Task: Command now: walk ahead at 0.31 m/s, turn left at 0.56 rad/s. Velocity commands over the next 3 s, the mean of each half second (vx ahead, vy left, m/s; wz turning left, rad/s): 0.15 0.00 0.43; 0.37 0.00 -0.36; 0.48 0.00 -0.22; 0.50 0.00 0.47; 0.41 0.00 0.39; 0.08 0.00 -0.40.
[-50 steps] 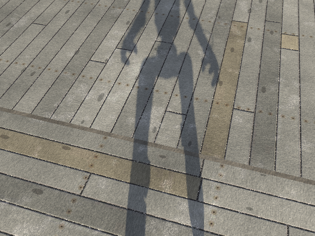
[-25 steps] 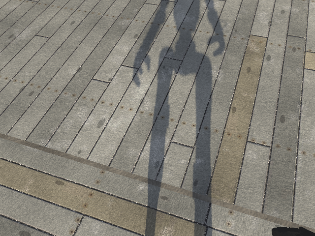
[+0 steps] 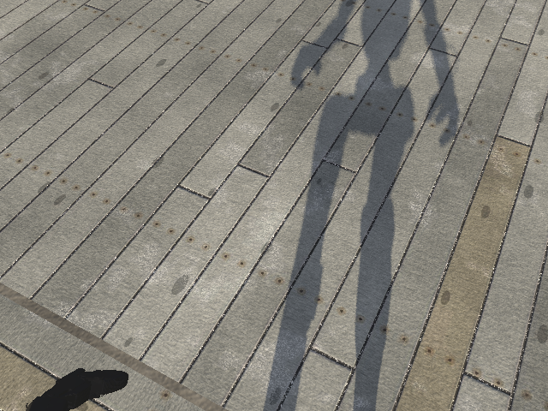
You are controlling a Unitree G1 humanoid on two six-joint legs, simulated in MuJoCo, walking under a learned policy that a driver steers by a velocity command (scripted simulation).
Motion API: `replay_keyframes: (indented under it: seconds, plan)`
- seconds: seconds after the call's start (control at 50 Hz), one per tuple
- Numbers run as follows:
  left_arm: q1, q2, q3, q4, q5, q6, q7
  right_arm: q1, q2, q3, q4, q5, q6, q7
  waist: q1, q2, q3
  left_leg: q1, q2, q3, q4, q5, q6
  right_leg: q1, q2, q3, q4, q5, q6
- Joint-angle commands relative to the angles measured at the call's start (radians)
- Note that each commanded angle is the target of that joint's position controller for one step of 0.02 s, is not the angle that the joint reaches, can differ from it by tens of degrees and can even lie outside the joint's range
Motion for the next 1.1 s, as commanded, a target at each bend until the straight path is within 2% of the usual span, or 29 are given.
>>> replay_keyframes:
  seconds: [0.02,0.04,0.06,0.08,0.1,0.12,0.18,0.26,0.38,0.44,0.46,0.48,0.5,0.52,0.54,0.58,0.62,0.72,0.82,0.88,0.9,0.92,0.94,0.96,0.98,1.0,1.02,1.04,1.1]
  plan:
    - [0.124,0.155,0.07,-0.041,0.012,-0.022,0.01,-0.048,-0.093,-0.027,-0.077,-0.004,0.001,-0.01,0.121,0.133,-0.148,-0.104,0.12,-0.139,0.169,0.355,0.037,0.363,-0.026,-0.019,-0.072,0.112,-0.07]
    - [0.232,0.216,0.082,-0.043,0.026,-0.016,0.02,-0.022,-0.024,-0.003,-0.104,-0.028,0.0,-0.01,0.147,-0.036,-0.286,-0.235,0.044,-0.038,0.462,0.011,-0.017,0.606,-0.244,0.162,-0.024,0.391,-0.141]
    - [0.252,0.245,0.091,-0.023,0.028,0.009,0.014,0.177,-0.015,0.008,-0.104,-0.006,-0.005,-0.003,0.059,-0.341,-0.42,-0.475,-0.021,0.035,0.735,-0.387,-0.06,0.817,-0.48,0.539,-0.045,0.402,-0.335]
    - [0.209,0.182,0.082,-0.046,0.011,0.025,0.012,0.185,-0.116,-0.014,-0.072,0.005,0.004,-0.004,0.077,-0.215,-0.38,-0.54,0.062,0.017,0.85,-0.292,-0.087,0.745,-0.447,0.566,-0.089,0.172,-0.326]
    - [0.175,0.122,0.066,-0.062,0.009,0.037,0.019,0.062,-0.156,-0.029,-0.086,0.007,0.021,-0.008,0.113,-0.122,-0.268,-0.57,0.092,0.057,0.887,-0.213,-0.103,0.651,-0.382,0.394,-0.106,0.068,-0.282]
    - [0.122,0.1,0.056,-0.06,0.013,0.049,0.021,-0.001,-0.154,-0.033,-0.099,0.002,0.04,-0.016,0.105,-0.057,-0.195,-0.554,0.12,0.085,0.862,-0.159,-0.112,0.533,-0.326,0.278,-0.127,0.052,-0.258]
    - [0.055,0.106,0.059,-0.035,0.023,0.055,0.025,-0.013,-0.102,-0.031,-0.115,-0.004,0.075,-0.023,0.066,-0.117,-0.087,-0.437,0.151,0.144,0.75,-0.082,-0.119,0.305,-0.23,0.061,-0.205,0.096,-0.256]
    - [0.061,0.129,0.076,0.001,0.01,0.061,0.035,-0.07,-0.063,-0.02,-0.145,-0.016,0.075,-0.017,0.08,-0.093,-0.136,-0.425,0.179,0.155,0.579,-0.012,-0.123,0.383,-0.281,-0.011,-0.215,0.226,-0.306]
    - [0.052,0.158,0.082,0.044,-0.014,0.086,0.018,-0.149,-0.05,-0.007,-0.167,-0.022,0.079,0.005,0.101,-0.092,-0.128,-0.245,0.154,0.193,0.299,0.031,-0.084,0.348,-0.274,-0.063,-0.214,0.105,-0.306]
    - [0.042,0.097,0.052,0.079,-0.032,0.085,-0.002,-0.083,-0.011,0.002,-0.125,-0.032,0.069,0.01,0.048,-0.065,-0.142,-0.004,0.123,0.218,-0.048,0.181,-0.036,0.288,-0.217,-0.072,-0.146,-0.077,-0.243]
    - [0.077,0.059,0.035,0.097,-0.028,0.078,-0.013,-0.073,-0.044,-0.004,-0.121,-0.036,0.067,0.006,0.048,-0.046,-0.143,0.129,0.145,0.181,-0.107,0.232,-0.014,0.202,-0.169,-0.086,-0.121,-0.218,-0.173]
    - [0.09,0.015,0.015,0.086,0.005,0.073,-0.026,-0.044,-0.134,-0.021,-0.132,-0.041,0.066,-0.008,0.068,0.117,-0.179,0.228,0.336,-0.031,-0.112,0.335,0.039,0.104,-0.082,-0.154,0.052,-0.432,-0.093]
    - [0.115,0.02,0.019,0.076,-0.008,0.07,-0.022,-0.058,-0.214,-0.042,-0.129,-0.045,0.068,-0.01,0.072,0.288,-0.139,0.124,0.464,-0.168,-0.194,0.007,0.182,-0.006,0.009,-0.222,0.167,-0.571,-0.047]
    - [0.036,0.126,0.045,0.065,-0.022,0.072,-0.014,-0.036,-0.198,-0.047,-0.126,-0.045,0.05,-0.006,-0.011,0.242,-0.067,0.055,0.47,-0.223,-0.28,-0.222,0.232,-0.053,-0.014,-0.154,0.358,-0.597,-0.032]
    - [0.036,0.158,0.068,0.061,-0.041,0.075,-0.011,-0.037,-0.174,-0.039,-0.105,-0.046,0.03,-0.007,0.003,0.257,-0.015,0.048,0.461,-0.215,-0.304,-0.293,0.218,-0.137,-0.02,-0.114,0.474,-0.58,-0.039]
    - [0.087,0.152,0.083,0.093,-0.039,0.082,-0.001,-0.078,-0.118,-0.025,-0.091,-0.025,-0.004,-0.012,0.034,0.248,0.027,0.076,0.425,-0.132,-0.319,-0.23,0.164,-0.214,-0.04,-0.054,0.535,-0.471,-0.05]
    - [0.087,0.108,0.082,0.101,-0.037,0.074,-0.003,-0.086,-0.079,-0.017,-0.082,-0.033,-0.028,-0.018,0.046,0.181,0.031,0.09,0.408,-0.035,-0.333,-0.07,0.14,-0.224,-0.043,-0.04,0.537,-0.348,-0.047]
    - [0.053,0.036,0.057,0.076,-0.026,0.075,-0.024,-0.106,-0.111,-0.041,-0.061,-0.032,-0.05,-0.013,0.045,0.144,-0.006,0.041,0.39,0.164,-0.336,0.117,0.127,-0.071,-0.069,-0.103,0.307,-0.212,-0.024]
    - [0.037,0.067,0.056,0.039,-0.03,0.087,-0.038,-0.083,-0.155,-0.067,-0.019,-0.002,-0.046,0.004,0.045,0.136,0.031,0.028,0.441,0.21,-0.304,0.043,0.124,0.006,-0.069,-0.148,0.192,-0.272,-0.076]
    - [0.185,0.098,0.081,0.079,-0.03,0.087,-0.034,-0.11,-0.143,-0.063,-0.01,0.001,-0.032,0.006,0.132,0.083,-0.009,-0.059,0.396,0.311,-0.081,0.181,0.067,0.256,0.012,-0.233,0.108,-0.274,-0.141]
    - [0.34,0.164,0.118,0.122,-0.04,0.087,-0.025,-0.091,-0.095,-0.045,-0.01,-0.017,-0.031,0.005,0.195,-0.001,-0.099,-0.135,0.326,0.388,0.196,0.332,0.019,0.47,0.04,-0.196,0.073,-0.277,-0.18]
    - [0.431,0.328,0.157,0.121,-0.04,0.085,-0.007,-0.099,-0.019,-0.017,-0.084,-0.044,-0.041,0.0,0.195,-0.316,-0.14,-0.501,0.168,0.432,0.649,0.038,-0.093,0.689,-0.209,0.338,-0.106,-0.431,-0.348]
    - [0.417,0.308,0.137,0.083,-0.031,0.06,-0.018,-0.143,-0.033,-0.011,-0.105,-0.025,-0.072,-0.004,0.2,-0.26,-0.232,-0.679,0.077,0.172,0.825,-0.212,-0.089,0.769,-0.318,0.726,-0.31,-0.6,-0.437]
    - [0.377,0.231,0.113,0.077,-0.024,0.041,-0.023,-0.184,-0.103,-0.026,-0.111,0.013,-0.094,0.009,0.202,-0.155,-0.157,-0.772,0.14,0.123,0.866,-0.144,-0.056,0.748,-0.332,0.629,-0.313,-0.57,-0.409]
    - [0.343,0.185,0.1,0.07,-0.023,0.031,-0.024,-0.193,-0.106,-0.024,-0.104,0.013,-0.107,0.012,0.177,-0.105,-0.118,-0.756,0.182,0.124,0.823,-0.063,-0.024,0.679,-0.293,0.515,-0.276,-0.491,-0.375]
    - [0.286,0.153,0.089,0.06,-0.026,0.034,-0.022,-0.191,-0.105,-0.027,-0.092,-0.014,-0.112,0.007,0.144,-0.03,-0.078,-0.709,0.215,0.124,0.745,0.008,-0.018,0.589,-0.253,0.412,-0.258,-0.38,-0.341]
    - [0.242,0.129,0.079,0.044,-0.019,0.036,-0.016,-0.18,-0.105,-0.032,-0.084,-0.033,-0.109,0.005,0.114,-0.033,-0.063,-0.64,0.234,0.119,0.672,0.069,-0.019,0.512,-0.214,0.335,-0.272,-0.298,-0.322]
    - [0.22,0.127,0.077,0.03,-0.012,0.038,-0.011,-0.173,-0.101,-0.034,-0.082,-0.035,-0.101,0.01,0.097,-0.062,-0.055,-0.591,0.233,0.122,0.634,0.106,-0.027,0.463,-0.19,0.301,-0.289,-0.23,-0.32]
    - [0.24,0.144,0.083,0.036,-0.02,0.034,0.008,-0.201,-0.07,-0.028,-0.082,-0.041,-0.081,0.014,0.09,-0.024,-0.039,-0.579,0.199,0.152,0.499,0.215,-0.068,0.428,-0.148,0.197,-0.311,-0.034,-0.317]
Next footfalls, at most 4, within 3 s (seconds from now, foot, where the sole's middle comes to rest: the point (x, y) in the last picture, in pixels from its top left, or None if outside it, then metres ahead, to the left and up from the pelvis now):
0.02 right None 0.20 -0.14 -0.77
0.48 left None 0.14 0.12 -0.77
0.90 right None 0.35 -0.15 -0.77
1.42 left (266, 312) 0.71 -0.01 -0.77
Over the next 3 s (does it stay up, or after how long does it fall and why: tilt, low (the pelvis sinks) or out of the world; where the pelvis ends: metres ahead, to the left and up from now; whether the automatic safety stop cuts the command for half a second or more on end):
stays up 1.15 -0.05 0.01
